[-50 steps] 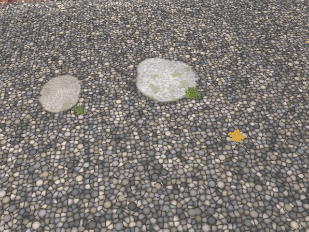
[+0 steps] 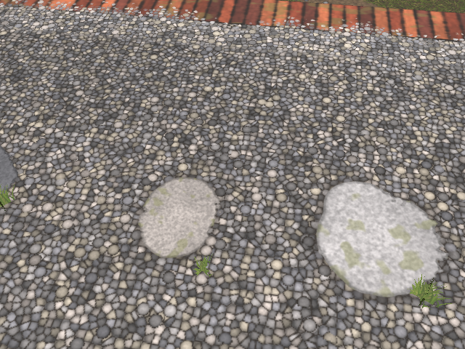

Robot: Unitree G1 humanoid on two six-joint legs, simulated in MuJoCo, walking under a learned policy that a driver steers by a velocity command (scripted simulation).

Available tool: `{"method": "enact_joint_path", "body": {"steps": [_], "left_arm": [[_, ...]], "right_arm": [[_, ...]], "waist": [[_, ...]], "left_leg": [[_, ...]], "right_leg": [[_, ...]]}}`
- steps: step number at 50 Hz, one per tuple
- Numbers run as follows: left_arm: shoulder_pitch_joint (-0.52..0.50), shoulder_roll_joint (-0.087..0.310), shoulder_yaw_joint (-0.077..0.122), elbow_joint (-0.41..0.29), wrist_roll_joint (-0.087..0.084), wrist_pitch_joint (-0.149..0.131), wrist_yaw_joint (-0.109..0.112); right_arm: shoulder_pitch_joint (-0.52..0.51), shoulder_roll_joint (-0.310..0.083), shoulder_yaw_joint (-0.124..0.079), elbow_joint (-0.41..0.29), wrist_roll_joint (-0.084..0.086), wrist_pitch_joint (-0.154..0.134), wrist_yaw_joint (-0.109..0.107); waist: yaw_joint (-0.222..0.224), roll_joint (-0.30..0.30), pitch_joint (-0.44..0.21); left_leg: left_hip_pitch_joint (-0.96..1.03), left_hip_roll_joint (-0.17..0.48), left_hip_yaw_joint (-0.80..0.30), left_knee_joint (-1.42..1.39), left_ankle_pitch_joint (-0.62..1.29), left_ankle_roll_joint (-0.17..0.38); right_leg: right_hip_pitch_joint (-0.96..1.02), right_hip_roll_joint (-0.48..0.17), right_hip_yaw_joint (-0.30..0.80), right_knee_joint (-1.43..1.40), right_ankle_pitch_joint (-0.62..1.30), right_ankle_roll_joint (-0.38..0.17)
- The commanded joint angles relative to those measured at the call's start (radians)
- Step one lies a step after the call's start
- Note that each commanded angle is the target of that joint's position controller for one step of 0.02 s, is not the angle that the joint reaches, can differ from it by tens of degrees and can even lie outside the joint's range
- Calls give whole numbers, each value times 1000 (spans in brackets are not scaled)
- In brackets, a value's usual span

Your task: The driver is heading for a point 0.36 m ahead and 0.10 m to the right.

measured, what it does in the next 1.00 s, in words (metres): walks ahead: left foot, then right foot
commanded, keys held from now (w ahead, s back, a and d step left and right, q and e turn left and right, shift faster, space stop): w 0.08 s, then w+e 0.18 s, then no key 0.74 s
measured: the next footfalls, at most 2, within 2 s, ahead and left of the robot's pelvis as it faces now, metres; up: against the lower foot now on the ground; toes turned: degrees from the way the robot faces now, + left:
left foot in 0.38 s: +0.40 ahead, +0.13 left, +0.00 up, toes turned -6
right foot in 0.70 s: +0.35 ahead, -0.11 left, +0.00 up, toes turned -7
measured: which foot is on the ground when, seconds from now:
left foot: up 0.00-0.36, down 0.38-1.00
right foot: down 0.00-0.40, up 0.42-0.68, down 0.70-1.00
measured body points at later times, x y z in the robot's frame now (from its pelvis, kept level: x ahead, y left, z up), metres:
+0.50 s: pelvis +0.25 +0.04 +0.00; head +0.29 +0.05 +0.45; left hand +0.31 +0.32 -0.14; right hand +0.42 -0.22 -0.09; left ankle +0.36 +0.14 -0.73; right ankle +0.12 -0.09 -0.66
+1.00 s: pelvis +0.33 +0.02 +0.01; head +0.34 +0.01 +0.46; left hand +0.45 +0.26 -0.12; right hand +0.39 -0.25 -0.13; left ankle +0.36 +0.14 -0.73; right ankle +0.31 -0.11 -0.73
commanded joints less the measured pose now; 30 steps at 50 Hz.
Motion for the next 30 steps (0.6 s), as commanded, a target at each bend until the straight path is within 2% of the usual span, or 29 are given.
{"method": "enact_joint_path", "body": {"steps": [1, 2, 4, 7, 10, 13, 16, 17, 18, 19, 20, 21, 22, 23, 24, 25, 26, 28, 30], "left_arm": [[110, 106, 25, -13, 15, 2, 8], [92, 107, 24, -13, 19, -2, 6], [90, 113, 27, 0, 9, -13, 5], [127, 151, 39, 21, 1, -11, 17], [170, 167, 45, 37, -10, 1, 29], [241, 179, 50, 62, -21, 15, 36], [260, 173, 52, 79, -16, 36, 47], [255, 174, 53, 80, -13, 42, 51], [234, 169, 51, 76, -12, 46, 53], [235, 146, 43, 69, -7, 46, 54], [261, 88, 21, 41, 19, 40, 53], [435, 13, -6, 71, 11, 33, 47], [431, 108, 16, 96, -11, 35, 45], [326, 153, 30, 74, -25, 44, 48], [252, 144, 30, 59, -18, 58, 56], [224, 130, 31, 50, -6, 75, 62], [232, 109, 30, 50, 0, 91, 67], [264, 65, 19, 65, 4, 108, 74], [249, 52, 12, 70, 10, 111, 74]], "right_arm": [[-93, -123, -32, -116, -10, -30, -1], [-61, -104, -30, -108, -10, -20, -2], [-38, -73, -24, -97, -13, -4, -6], [-144, -58, -18, -136, -29, -7, -12], [-256, -33, -8, -159, -26, -22, -3], [-353, -34, -6, -182, -14, -34, 11], [-360, -63, -15, -187, -24, -48, 25], [-332, -76, -21, -179, -30, -53, 27], [-269, -88, -28, -157, -38, -57, 25], [-180, -123, -41, -132, -49, -61, 20], [-73, -193, -53, -123, -72, -61, 14], [-31, -205, -56, -106, -59, -41, 16], [-1, -151, -46, -98, -34, -24, 22], [-63, -122, -36, -103, -26, -16, 21], [-138, -91, -23, -106, -29, -11, 19], [-201, -61, -10, -106, -36, -11, 18], [-246, -51, -7, -101, -47, -11, 19], [-302, -57, -9, -89, -60, -11, 19], [-298, -71, -13, -68, -54, -7, 12]], "waist": [[56, -73, -58], [29, -105, -52], [7, -105, -41], [22, -72, -11], [57, -67, 2], [94, -75, 11], [82, -105, -7], [65, -119, -30], [27, -120, -67], [-10, -101, -134], [-31, 29, -284], [-1, 276, -436], [-35, 202, -467], [-38, 129, -322], [-20, 63, -233], [11, 57, -175], [47, 88, -147], [81, 125, -140], [75, 127, -173]], "left_leg": [[-396, 131, -26, 58, 111, 2], [-339, 142, -25, 34, 133, -6], [-311, 156, -12, -29, 157, -27], [-351, 156, 2, -209, 306, -57], [-293, 114, 19, -437, 474, -70], [-252, 77, 22, -555, 532, -78], [-219, 53, 11, -645, 508, -48], [-175, 45, 14, -661, 501, -31], [-80, 32, 32, -697, 536, -7], [81, 54, 33, -712, 673, 24], [377, 233, -118, -603, 1040, 98], [654, 460, -395, -592, 1156, 275], [615, 430, -463, -647, 952, 275], [498, 386, -360, -682, 839, 237], [369, 340, -287, -718, 780, 211], [236, 320, -243, -751, 749, 201], [119, 288, -195, -789, 723, 188], [-8, 238, -98, -821, 753, 183], [-13, 231, -67, -823, 756, 187]], "right_leg": [[348, -282, 400, -307, -72, -181], [282, -270, 371, -334, -24, -188], [223, -252, 293, -375, 63, -199], [211, -225, 233, -398, 169, -199], [208, -177, 175, -389, 170, -162], [248, -193, 203, -353, 131, -154], [351, -213, 226, -230, 273, -112], [373, -214, 232, -180, 328, -94], [372, -192, 221, -107, 396, -69], [334, -137, 192, 13, 411, -34], [156, -58, 150, 261, 142, 16], [-112, 40, 118, 576, -516, 78], [-159, 19, 210, 677, -568, 82], [-226, -12, 192, 711, -519, 86], [-227, -46, 158, 675, -460, 95], [-178, -82, 158, 611, -405, 101], [-84, -109, 154, 529, -364, 106], [68, -92, 108, 367, -317, 114], [154, -82, 90, 235, -211, 110]]}}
